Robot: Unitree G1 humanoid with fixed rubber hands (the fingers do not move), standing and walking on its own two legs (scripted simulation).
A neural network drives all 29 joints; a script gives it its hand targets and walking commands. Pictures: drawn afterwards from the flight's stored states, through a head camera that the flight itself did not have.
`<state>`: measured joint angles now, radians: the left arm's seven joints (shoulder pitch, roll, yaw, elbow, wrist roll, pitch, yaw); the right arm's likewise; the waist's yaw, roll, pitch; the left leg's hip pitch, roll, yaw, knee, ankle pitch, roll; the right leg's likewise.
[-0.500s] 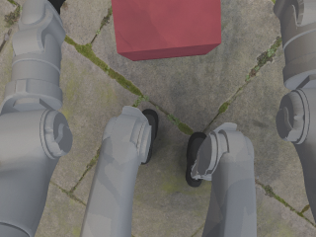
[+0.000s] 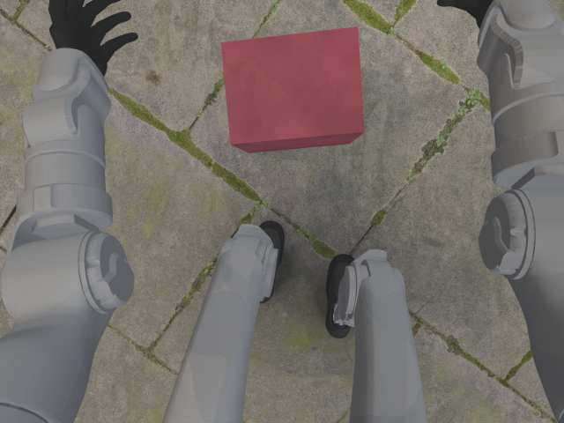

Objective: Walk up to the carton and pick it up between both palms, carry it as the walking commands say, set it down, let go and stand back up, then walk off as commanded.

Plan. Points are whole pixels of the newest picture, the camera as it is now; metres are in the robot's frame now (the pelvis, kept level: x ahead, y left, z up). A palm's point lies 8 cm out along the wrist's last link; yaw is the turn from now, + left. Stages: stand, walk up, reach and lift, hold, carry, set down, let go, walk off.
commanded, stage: set down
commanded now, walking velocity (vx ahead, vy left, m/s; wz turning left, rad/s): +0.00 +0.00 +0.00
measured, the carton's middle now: (294, 100) +0.54 +0.08 -0.44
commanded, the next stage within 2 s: let go in 0.48 s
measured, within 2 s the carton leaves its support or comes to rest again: neither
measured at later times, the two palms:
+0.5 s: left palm (0, 0) +0.48 +0.29 +0.03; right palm out of the picture +0.58 -0.13 +0.03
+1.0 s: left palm out of the picture +0.35 +0.29 +0.11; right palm out of the picture +0.43 -0.16 +0.10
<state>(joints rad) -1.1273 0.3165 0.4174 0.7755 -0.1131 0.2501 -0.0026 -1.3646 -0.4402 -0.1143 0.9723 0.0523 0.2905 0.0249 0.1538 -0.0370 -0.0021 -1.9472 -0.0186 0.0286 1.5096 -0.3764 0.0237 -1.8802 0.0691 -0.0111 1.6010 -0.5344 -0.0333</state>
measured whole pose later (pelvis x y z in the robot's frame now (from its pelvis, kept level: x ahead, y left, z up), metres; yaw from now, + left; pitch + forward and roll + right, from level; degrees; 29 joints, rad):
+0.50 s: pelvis +0.03 +0.01 +0.12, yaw -1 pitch +45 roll -1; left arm -1.01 0.21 0.47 0.79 0.03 0.18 -0.02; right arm -1.25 -0.38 -0.21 1.04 -0.03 0.21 0.08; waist 0.14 -0.04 -0.06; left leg -1.53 -0.02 0.02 0.97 -0.22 0.03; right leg -1.47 0.07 0.02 1.05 -0.35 -0.02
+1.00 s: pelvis +0.08 +0.02 +0.19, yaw +0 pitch +26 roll -1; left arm -0.22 0.24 0.16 0.53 -0.02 0.08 -0.14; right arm -0.38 -0.16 -0.16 0.62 -0.06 0.11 -0.05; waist 0.09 0.00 -0.06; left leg -0.93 -0.05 -0.01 0.70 -0.23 0.04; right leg -0.84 0.05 0.03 0.72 -0.34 -0.01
